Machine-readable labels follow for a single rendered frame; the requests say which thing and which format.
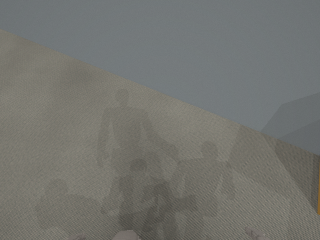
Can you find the robot left thigh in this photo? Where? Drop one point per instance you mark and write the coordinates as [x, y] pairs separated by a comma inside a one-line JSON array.
[[126, 235]]

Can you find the robot right hand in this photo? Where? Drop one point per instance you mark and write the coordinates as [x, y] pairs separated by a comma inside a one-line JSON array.
[[255, 234]]

